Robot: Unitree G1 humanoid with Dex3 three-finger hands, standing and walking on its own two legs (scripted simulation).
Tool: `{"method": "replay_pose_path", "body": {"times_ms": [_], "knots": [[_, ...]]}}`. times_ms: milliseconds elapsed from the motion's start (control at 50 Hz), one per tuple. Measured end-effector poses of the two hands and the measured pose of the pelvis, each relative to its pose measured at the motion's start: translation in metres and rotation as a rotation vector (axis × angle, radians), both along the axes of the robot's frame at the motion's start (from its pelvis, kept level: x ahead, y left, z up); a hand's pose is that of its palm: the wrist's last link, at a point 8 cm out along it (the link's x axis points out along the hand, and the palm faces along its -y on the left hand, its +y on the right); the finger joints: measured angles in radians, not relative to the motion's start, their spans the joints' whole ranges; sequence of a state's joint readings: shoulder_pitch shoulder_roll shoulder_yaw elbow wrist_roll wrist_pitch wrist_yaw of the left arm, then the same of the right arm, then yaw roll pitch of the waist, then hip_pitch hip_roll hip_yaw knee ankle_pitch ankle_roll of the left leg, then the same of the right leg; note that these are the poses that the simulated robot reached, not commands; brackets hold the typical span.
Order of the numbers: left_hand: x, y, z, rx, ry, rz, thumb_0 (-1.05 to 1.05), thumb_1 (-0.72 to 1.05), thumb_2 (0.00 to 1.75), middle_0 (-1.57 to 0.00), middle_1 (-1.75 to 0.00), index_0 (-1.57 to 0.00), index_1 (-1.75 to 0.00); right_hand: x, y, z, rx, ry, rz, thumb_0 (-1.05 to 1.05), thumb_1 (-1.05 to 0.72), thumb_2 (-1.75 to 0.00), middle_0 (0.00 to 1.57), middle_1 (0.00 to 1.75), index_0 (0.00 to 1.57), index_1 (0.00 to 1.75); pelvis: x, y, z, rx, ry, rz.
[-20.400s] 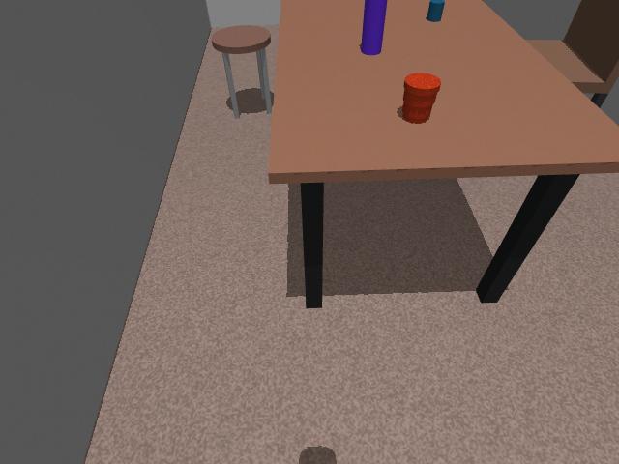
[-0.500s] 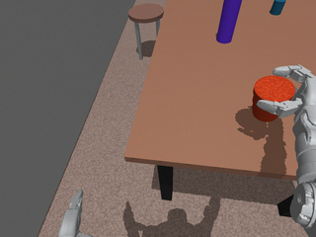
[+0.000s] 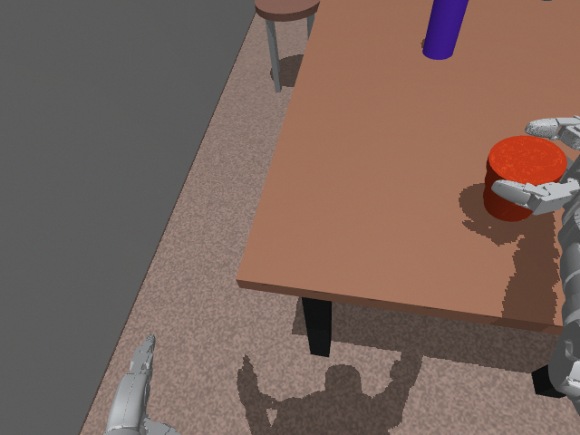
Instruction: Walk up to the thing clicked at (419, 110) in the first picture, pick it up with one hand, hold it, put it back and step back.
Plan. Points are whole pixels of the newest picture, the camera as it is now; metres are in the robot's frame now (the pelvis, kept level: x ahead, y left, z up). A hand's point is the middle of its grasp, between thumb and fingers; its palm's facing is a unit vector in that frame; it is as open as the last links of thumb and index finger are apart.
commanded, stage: lower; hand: right
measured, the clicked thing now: (516, 183) +0.48 -0.23 +0.06
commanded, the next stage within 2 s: loosen in 0.30 s
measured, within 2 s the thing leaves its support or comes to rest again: rests again in 0.32 s
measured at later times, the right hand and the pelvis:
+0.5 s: hand (535, 175) +0.49 -0.26 +0.07, palm faces +0.23 +0.97 +0.01, open 8.5 cm; pelvis +0.00 +0.00 -0.02, yaw +0 degrees
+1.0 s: hand (541, 175) +0.48 -0.26 +0.08, palm faces +0.24 +0.97 +0.01, open 9.3 cm; pelvis -0.01 +0.00 -0.03, yaw -1 degrees
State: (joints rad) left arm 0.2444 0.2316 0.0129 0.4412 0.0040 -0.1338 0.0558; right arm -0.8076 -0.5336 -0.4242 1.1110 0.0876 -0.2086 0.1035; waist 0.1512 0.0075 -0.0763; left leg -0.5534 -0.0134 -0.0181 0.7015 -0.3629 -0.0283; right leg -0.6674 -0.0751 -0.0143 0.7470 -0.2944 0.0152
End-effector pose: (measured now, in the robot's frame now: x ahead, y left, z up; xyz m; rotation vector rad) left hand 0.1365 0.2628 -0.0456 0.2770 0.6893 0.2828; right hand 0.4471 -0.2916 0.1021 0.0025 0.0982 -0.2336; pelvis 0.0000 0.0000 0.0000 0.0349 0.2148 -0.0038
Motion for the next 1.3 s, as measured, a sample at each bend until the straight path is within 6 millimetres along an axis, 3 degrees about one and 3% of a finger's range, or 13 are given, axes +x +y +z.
{"method": "replay_pose_path", "body": {"times_ms": [160,360,480,820,1300], "knots": [[0.004,-0.002,0.002,0.018,-0.007,-0.020,-0.01,-0.54,0.06,-0.06,-0.04,-0.05,-0.05,0.000,0.002,-0.029,0.026,0.013,0.008,-0.03,0.61,-0.87,0.61,1.09,0.71,1.14,0.002,0.001,-0.006,0.004,0.025,-0.002],[0.006,-0.010,-0.002,0.016,-0.001,-0.039,-0.01,-0.54,0.06,-0.06,-0.05,-0.05,-0.05,0.009,-0.009,-0.025,-0.019,-0.037,-0.005,-0.03,0.58,-0.97,0.58,1.09,1.10,1.33,0.003,-0.001,-0.013,0.013,0.056,-0.006],[0.010,-0.011,0.001,0.018,-0.025,-0.052,-0.01,-0.54,0.06,-0.06,-0.05,-0.06,-0.05,0.009,-0.011,-0.027,0.005,-0.033,0.004,-0.03,0.61,-0.98,0.60,1.11,1.17,1.40,0.003,-0.003,-0.016,0.014,0.062,-0.009],[0.001,-0.012,-0.004,0.019,-0.003,-0.065,-0.01,-0.52,0.05,-0.06,-0.05,-0.06,-0.04,0.007,-0.016,-0.023,-0.001,-0.054,-0.008,-0.01,0.47,-0.68,0.76,0.82,1.11,0.98,-0.002,-0.004,-0.021,0.015,0.072,-0.015],[-0.007,-0.013,-0.003,0.021,-0.026,-0.071,-0.01,-0.54,0.06,-0.06,-0.05,-0.06,-0.05,0.002,-0.017,-0.024,-0.007,-0.069,0.001,0.00,0.34,-0.54,0.76,0.69,0.97,0.79,-0.012,-0.002,-0.030,0.015,0.081,-0.018]]}}
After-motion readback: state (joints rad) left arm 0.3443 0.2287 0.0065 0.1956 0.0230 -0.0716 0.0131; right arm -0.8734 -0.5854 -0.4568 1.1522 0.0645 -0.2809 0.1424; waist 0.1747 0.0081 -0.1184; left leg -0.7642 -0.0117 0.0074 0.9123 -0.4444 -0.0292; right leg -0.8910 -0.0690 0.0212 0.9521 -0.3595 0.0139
